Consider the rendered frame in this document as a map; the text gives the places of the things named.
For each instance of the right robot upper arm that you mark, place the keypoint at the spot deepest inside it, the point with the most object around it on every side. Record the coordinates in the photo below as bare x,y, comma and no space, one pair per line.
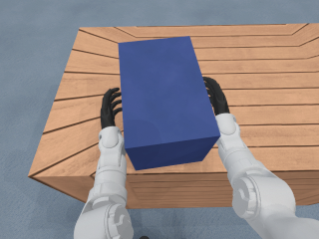
268,206

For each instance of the left robot forearm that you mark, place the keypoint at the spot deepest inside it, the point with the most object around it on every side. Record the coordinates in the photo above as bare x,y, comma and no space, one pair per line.
111,173

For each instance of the left robot hand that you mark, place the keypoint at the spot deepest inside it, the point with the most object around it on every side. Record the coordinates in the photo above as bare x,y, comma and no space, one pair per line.
107,113

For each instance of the left robot upper arm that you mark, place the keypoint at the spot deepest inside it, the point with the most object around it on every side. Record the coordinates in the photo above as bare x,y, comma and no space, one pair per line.
111,221

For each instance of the carton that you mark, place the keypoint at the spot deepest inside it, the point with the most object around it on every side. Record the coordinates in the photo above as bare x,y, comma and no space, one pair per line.
168,118

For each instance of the right robot hand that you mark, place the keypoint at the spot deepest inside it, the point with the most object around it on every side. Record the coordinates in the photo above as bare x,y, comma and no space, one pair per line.
217,97

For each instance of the right robot forearm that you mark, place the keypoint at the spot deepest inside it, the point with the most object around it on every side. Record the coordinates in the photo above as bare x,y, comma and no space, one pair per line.
236,157

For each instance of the pedestal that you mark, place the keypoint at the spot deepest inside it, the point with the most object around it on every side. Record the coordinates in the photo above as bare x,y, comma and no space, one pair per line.
269,74

